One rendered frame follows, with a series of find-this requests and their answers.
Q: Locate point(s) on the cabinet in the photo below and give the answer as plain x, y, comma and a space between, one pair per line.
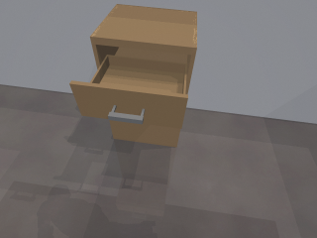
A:
147, 33

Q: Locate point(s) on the drawer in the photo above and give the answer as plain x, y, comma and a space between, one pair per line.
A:
134, 84

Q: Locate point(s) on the handle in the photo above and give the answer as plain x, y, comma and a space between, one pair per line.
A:
128, 118

